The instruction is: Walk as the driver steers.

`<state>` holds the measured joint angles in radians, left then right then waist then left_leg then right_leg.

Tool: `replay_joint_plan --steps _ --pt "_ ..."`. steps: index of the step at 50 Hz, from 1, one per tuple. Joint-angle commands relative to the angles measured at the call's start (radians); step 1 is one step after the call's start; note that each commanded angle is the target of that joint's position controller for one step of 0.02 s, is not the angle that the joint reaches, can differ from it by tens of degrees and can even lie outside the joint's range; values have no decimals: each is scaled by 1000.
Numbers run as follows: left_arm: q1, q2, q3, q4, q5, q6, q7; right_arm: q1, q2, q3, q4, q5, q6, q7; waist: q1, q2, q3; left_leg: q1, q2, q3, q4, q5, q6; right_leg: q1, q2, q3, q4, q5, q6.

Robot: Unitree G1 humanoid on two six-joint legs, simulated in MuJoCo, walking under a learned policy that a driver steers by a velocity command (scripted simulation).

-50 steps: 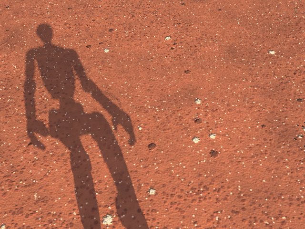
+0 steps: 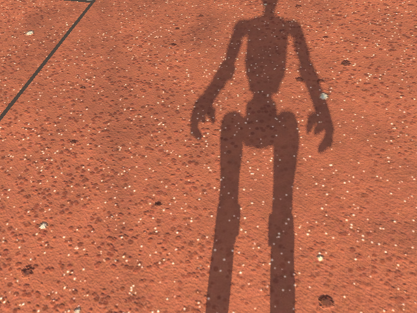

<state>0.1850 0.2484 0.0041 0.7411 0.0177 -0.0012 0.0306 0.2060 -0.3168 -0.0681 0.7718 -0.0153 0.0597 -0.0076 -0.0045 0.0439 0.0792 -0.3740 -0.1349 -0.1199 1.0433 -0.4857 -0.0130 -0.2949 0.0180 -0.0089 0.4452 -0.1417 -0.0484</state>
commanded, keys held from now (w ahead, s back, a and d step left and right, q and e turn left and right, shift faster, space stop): no key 1.00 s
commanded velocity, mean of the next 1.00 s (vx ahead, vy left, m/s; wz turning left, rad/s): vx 0.01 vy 0.00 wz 0.05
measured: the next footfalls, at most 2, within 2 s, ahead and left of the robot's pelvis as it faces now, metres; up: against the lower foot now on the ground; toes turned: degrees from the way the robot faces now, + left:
left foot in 0.20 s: +0.02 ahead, +0.12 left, +0.00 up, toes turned -3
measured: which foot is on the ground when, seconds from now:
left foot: up 0.00-0.18, down 0.20-1.00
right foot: down 0.00-1.00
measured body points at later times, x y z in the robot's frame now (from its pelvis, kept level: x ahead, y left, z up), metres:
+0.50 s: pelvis +0.01 +0.02 +0.00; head +0.01 +0.02 +0.45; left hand +0.05 +0.28 -0.14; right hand +0.08 -0.23 -0.14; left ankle -0.02 +0.12 -0.74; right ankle +0.06 -0.09 -0.74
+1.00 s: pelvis +0.03 +0.03 +0.00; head +0.03 +0.03 +0.45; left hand +0.03 +0.26 -0.16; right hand +0.02 -0.21 -0.15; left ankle -0.02 +0.12 -0.74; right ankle +0.06 -0.09 -0.74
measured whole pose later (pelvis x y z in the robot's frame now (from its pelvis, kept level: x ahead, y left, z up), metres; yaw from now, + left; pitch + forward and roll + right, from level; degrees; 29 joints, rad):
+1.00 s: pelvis +0.03 +0.03 +0.00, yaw +0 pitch -2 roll +0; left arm 0.25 0.18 0.00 1.14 0.01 0.01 0.03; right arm 0.30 -0.18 0.03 1.12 -0.01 -0.01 -0.04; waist 0.01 0.00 0.03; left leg -0.06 -0.06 -0.04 0.37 -0.28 0.05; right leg -0.20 0.01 0.01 0.39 -0.16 0.00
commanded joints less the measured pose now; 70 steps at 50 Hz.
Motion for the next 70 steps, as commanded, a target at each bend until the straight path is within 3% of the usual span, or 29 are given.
replay_joint_plan --steps 1,6,8,9,10,11,12,13,16,20,24,36,50,70 --pt "-9 120 25 -38 3 -14 -1 107 -48 -4 -9 5 10 6 -26 -183 -133 52 30 17 -92 24 -23 90 -207 191 -153 279 -145" --pt "30 156 37 1 8 4 -15 49 -33 20 13 8 14 0 14 -221 -117 149 69 92 -399 43 4 85 -206 229 -170 11 -147" --pt "21 158 40 11 0 16 -16 86 -19 27 45 7 1 -4 -14 -194 -109 241 72 119 -583 169 28 44 -194 226 -146 -29 -121" --pt "41 154 39 22 -2 19 -15 88 -24 31 54 3 -10 -8 -19 -167 -96 297 86 93 -694 254 46 0 -186 223 -139 -54 -84" --pt "53 136 35 23 -4 15 -16 71 -52 30 49 -11 -24 -13 -7 -112 -94 337 160 -9 -735 271 68 -49 -172 217 -116 -85 -35" --pt "62 99 27 12 -14 11 -20 31 -107 25 37 -18 -36 -19 28 20 -91 279 285 -171 -775 228 113 -64 -91 134 -62 -145 10" --pt "41 81 22 26 -14 14 -21 -20 -68 39 48 -6 -46 -11 46 71 -50 72 331 -187 -799 198 136 98 -41 72 -66 -109 23" --pt "41 80 20 46 -8 13 -22 -58 -27 53 49 -5 -56 -8 59 61 -35 35 291 -149 -807 147 107 169 -53 82 -79 -48 24" --pt "65 114 31 97 -3 2 -27 3 -39 54 98 3 -69 -19 39 55 -29 80 222 -83 -802 177 66 186 -85 107 -84 42 10" --pt "78 91 24 157 -8 -3 -23 45 -28 56 147 7 -70 -21 25 -11 -24 144 217 -63 -781 237 78 146 -88 110 -110 36 18" --pt "82 81 21 209 -7 -1 -19 57 -23 58 186 8 -72 -24 20 -34 -20 153 214 -54 -779 256 83 149 -91 113 -117 43 22" --pt "106 57 11 324 -9 3 -5 97 11 71 279 9 -76 -32 20 -41 -30 184 208 -30 -762 354 84 168 -100 113 -104 89 15" --pt "118 20 4 392 -10 8 5 156 51 81 340 8 -77 -41 17 -38 -14 193 207 -20 -749 402 82 165 -100 107 -88 108 15" --pt "144 -16 1 432 -11 10 13 208 93 80 367 6 -80 -46 14 -36 1 201 208 -14 -746 423 82 153 -99 102 -77 103 19"
Keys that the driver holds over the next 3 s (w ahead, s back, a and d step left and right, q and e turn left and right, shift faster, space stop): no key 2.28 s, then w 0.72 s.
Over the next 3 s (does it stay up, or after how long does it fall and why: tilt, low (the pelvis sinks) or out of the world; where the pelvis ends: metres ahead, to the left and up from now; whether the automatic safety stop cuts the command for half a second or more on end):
stays up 0.30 -0.04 0.00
